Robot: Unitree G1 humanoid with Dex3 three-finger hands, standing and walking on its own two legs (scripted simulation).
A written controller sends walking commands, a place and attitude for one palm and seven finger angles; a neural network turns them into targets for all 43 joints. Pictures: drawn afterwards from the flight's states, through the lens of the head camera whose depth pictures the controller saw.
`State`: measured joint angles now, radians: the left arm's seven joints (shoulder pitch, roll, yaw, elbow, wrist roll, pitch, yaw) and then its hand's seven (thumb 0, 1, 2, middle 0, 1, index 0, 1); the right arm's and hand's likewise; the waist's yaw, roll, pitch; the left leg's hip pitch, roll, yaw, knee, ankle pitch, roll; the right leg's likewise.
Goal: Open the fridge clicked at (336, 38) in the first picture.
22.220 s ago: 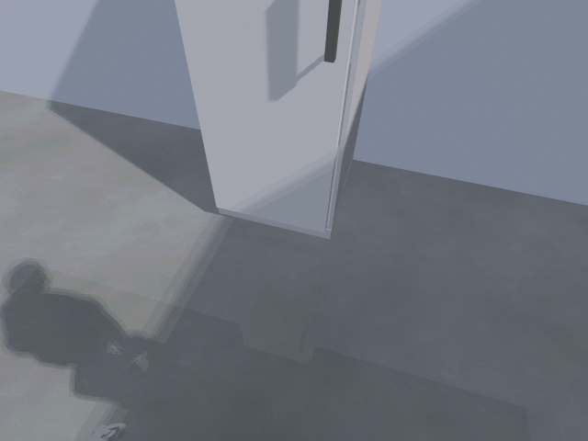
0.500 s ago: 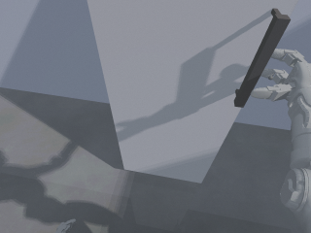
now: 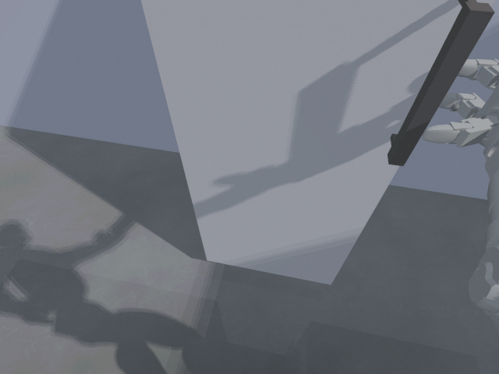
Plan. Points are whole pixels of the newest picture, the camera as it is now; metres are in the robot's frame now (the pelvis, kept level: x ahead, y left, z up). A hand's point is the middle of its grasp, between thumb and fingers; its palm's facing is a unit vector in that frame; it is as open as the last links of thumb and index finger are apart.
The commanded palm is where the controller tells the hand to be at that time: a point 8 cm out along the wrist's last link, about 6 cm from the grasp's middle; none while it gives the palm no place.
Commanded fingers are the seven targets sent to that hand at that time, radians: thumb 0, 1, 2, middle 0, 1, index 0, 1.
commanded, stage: slide the fingers in behind the handle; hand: right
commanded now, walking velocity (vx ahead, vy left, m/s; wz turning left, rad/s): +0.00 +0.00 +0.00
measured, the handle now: (425, 91) +0.52 -0.19 +0.20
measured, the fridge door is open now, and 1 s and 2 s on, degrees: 0 0 0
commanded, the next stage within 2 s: grip the handle and tug to test in 1.66 s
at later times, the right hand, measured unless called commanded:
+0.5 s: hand (447, 117) +0.46 -0.21 +0.20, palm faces +0.09 +1.00 +0.00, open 14.0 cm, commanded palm +0.44 -0.25 +0.21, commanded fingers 0.00 0.50 -0.30 0.30 1.20 0.30 1.20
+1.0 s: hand (430, 112) +0.47 -0.19 +0.20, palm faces +0.08 +1.00 +0.01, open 13.9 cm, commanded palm +0.44 -0.23 +0.21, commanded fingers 0.00 0.50 -0.30 0.30 1.20 0.30 1.20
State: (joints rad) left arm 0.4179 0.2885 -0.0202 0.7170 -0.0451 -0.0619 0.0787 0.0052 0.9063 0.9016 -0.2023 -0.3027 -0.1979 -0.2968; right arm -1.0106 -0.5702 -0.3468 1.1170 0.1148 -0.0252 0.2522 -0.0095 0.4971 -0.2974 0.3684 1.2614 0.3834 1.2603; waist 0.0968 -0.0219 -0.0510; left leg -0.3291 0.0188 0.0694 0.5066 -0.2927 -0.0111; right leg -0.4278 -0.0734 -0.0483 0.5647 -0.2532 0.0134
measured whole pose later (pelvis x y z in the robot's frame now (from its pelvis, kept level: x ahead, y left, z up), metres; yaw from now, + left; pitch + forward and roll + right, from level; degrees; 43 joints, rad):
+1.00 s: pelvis +0.01 +0.01 +0.00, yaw +1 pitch +4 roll +1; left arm 0.37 0.27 -0.02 0.69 -0.06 -0.03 0.07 0.01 0.91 0.90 -0.20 -0.30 -0.20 -0.30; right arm -0.83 -0.42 -0.33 0.84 0.14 0.08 0.15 -0.01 0.50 -0.30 0.30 1.20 0.31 1.21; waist 0.06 -0.03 -0.06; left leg -0.25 0.01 0.05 0.48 -0.30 -0.01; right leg -0.33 -0.08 -0.07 0.53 -0.26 0.02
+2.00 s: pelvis +0.01 +0.01 +0.00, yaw +1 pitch +4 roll +1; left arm 0.35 0.26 -0.02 0.71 -0.05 -0.05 0.07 0.01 0.91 0.90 -0.20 -0.30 -0.20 -0.30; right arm -0.87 -0.36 -0.29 0.86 0.13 0.06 0.09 -0.01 0.29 -0.39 0.32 1.23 0.32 1.23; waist 0.06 -0.03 -0.06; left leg -0.24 0.02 0.05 0.47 -0.29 -0.01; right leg -0.33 -0.07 -0.06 0.51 -0.24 0.02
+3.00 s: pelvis +0.00 +0.00 +0.00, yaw +2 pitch +3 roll +1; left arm 0.35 0.26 -0.02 0.68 -0.05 -0.04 0.07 0.01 0.91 0.90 -0.20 -0.30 -0.20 -0.30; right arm -0.85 -0.39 -0.31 0.85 0.13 0.07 0.10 0.00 -0.66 -0.80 0.36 1.40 0.38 1.38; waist 0.08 -0.03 -0.06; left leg -0.25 0.01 0.03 0.46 -0.27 -0.01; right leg -0.32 -0.08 -0.08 0.50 -0.24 0.02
